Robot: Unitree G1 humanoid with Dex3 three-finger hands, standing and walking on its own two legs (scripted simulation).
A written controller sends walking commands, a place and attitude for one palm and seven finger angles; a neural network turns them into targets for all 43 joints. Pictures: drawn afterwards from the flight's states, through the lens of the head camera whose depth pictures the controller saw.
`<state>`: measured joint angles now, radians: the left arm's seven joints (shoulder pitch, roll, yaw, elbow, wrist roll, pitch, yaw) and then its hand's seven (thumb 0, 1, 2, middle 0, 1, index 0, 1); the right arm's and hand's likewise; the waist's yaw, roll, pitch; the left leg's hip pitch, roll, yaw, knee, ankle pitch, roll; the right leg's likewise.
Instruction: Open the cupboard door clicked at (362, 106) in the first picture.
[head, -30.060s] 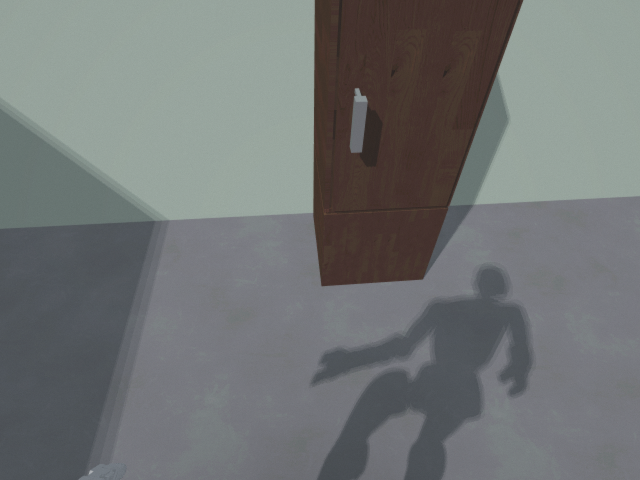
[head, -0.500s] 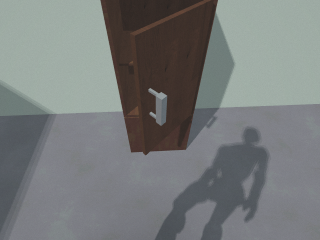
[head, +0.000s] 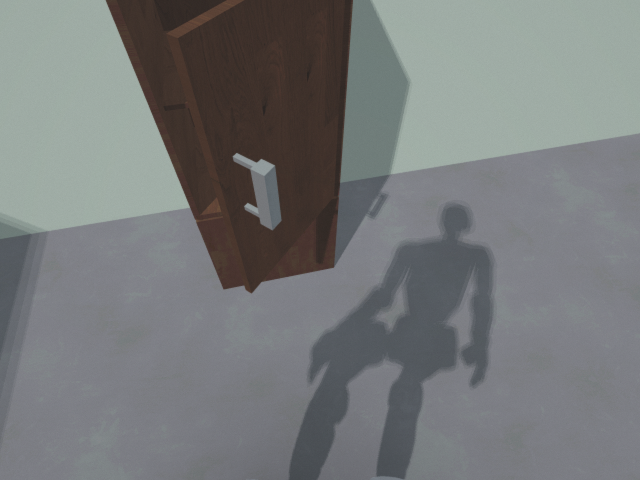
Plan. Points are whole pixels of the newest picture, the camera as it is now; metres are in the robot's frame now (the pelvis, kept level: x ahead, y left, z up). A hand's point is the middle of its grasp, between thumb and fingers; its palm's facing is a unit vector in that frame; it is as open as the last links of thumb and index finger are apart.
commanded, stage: walk to a spot facing it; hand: left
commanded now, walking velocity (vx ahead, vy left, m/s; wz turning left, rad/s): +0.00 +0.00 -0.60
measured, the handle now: (256, 191) +0.54 +0.15 -0.01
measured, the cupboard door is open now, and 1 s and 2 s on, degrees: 44 44 44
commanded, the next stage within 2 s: none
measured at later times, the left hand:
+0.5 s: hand out of the picture +0.12 +0.16 -0.18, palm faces -0.23 -0.95 -0.22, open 7.4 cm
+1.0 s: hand (282, 420) +0.21 +0.08 -0.16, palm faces -0.56 -0.79 -0.26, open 7.4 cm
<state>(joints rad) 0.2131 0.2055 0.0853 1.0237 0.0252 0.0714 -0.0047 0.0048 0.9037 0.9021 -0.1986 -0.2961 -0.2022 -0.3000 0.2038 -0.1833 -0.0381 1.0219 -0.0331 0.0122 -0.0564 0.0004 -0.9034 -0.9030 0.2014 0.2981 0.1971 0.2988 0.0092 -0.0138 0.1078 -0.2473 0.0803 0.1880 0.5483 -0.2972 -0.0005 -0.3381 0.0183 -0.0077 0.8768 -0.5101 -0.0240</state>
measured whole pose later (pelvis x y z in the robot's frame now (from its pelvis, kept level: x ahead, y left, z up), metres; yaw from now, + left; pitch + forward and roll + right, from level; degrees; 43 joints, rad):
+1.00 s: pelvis +0.03 -0.05 +0.00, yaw -34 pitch +1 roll +1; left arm 0.16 0.25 0.06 0.90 0.04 0.05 0.00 0.00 0.90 0.90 -0.20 -0.30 -0.20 -0.30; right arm 0.18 -0.25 -0.05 0.90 -0.01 0.05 -0.02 0.01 -0.91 -0.90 0.20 0.30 0.19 0.30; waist -0.01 -0.03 0.13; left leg -0.42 0.05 0.05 0.86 -0.44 -0.06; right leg -0.30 0.03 0.08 0.56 -0.27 -0.01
